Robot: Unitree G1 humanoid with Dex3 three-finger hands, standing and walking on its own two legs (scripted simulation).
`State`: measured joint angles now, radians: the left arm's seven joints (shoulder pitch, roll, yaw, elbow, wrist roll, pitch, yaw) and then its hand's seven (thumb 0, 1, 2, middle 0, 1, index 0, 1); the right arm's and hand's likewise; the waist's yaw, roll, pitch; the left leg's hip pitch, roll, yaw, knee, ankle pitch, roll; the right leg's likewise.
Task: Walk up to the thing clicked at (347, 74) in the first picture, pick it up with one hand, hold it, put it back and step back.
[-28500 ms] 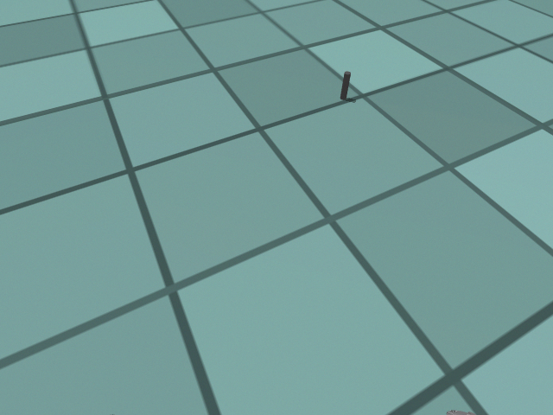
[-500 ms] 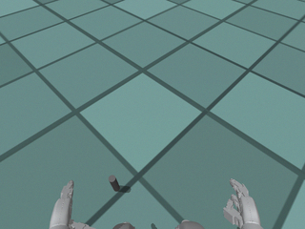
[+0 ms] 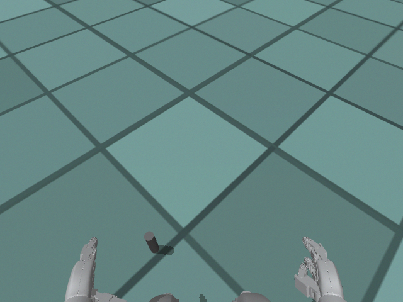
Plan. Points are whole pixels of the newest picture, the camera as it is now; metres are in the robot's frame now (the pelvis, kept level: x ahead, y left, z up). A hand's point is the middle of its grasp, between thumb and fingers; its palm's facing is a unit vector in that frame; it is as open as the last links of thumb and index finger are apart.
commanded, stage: stand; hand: left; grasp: from the side
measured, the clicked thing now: (152, 242) +0.43 +0.22 -0.63
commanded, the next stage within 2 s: none
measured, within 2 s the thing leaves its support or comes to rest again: neither
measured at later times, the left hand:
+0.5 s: hand out of the picture +0.14 +0.21 -0.10, palm faces -0.03 -0.94 -0.33, open 8.3 cm
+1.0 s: hand out of the picture +0.05 +0.25 -0.10, palm faces +0.00 -0.94 -0.34, open 7.4 cm
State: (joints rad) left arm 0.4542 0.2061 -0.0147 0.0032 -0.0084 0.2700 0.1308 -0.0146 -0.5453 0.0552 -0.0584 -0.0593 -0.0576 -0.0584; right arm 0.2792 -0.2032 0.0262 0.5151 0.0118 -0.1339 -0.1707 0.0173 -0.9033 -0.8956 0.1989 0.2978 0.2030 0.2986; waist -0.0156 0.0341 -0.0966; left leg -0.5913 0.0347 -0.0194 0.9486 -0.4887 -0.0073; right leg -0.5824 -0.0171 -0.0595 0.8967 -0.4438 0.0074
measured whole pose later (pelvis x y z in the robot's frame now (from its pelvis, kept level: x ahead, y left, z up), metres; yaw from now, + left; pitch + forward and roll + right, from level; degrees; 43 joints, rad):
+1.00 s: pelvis -0.01 +0.01 +0.05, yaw +0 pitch -4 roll +0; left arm 0.16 0.31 0.00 1.11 0.03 0.00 0.02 0.00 0.90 0.90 -0.21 -0.30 -0.21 -0.30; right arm 0.16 -0.30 -0.01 1.10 -0.03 -0.01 -0.01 0.01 -0.91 -0.89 0.20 0.30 0.20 0.30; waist 0.02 0.01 0.05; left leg -0.11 -0.01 0.01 0.39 -0.22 0.01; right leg -0.14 -0.05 -0.04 0.41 -0.21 0.02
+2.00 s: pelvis +0.00 +0.00 +0.06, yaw -1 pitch -2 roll +0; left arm 0.10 0.32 0.00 1.17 0.02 -0.01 0.00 0.00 0.90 0.90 -0.21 -0.30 -0.21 -0.30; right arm 0.12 -0.33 0.00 1.16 -0.02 -0.01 0.00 0.01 -0.91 -0.89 0.20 0.30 0.20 0.30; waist 0.01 0.01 0.05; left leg -0.08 0.00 0.02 0.30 -0.18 0.00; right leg -0.11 -0.03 -0.03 0.32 -0.17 0.02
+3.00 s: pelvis -0.08 +0.04 +0.03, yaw -1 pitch -2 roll +0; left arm 0.01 0.42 0.05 0.88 0.02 0.07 0.03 0.00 0.90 0.90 -0.21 -0.30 -0.21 -0.30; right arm 0.17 -0.36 -0.06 0.94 -0.03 0.04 0.02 0.01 -0.91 -0.89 0.20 0.30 0.20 0.30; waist -0.03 -0.06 0.19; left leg -0.31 -0.04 -0.02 0.72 -0.39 0.04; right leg -0.52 0.10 0.17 1.09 -0.55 -0.02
